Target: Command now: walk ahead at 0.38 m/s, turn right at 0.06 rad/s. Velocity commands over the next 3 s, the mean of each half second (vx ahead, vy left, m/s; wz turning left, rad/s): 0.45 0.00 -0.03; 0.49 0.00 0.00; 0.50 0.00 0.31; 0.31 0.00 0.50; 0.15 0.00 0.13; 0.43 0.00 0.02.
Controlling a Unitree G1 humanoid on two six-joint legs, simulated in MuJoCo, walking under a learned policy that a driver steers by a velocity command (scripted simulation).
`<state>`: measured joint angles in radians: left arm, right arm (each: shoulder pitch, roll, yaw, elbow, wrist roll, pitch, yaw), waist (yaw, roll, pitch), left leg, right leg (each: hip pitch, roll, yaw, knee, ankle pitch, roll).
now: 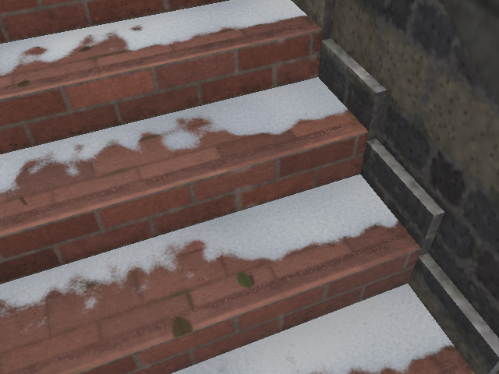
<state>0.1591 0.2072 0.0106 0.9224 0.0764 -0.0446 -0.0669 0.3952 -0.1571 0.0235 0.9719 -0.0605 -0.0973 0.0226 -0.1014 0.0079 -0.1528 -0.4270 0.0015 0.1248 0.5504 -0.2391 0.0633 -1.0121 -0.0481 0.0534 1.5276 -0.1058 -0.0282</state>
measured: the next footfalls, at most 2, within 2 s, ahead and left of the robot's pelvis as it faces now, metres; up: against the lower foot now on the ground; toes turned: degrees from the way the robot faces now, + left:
right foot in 0.16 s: +0.11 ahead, -0.12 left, +0.00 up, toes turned -4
left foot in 0.60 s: +0.40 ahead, +0.05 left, +0.15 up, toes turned +6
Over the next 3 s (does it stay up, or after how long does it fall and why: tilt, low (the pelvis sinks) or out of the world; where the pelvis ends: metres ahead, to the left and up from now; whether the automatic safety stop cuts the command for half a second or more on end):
stays up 1.28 0.23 0.62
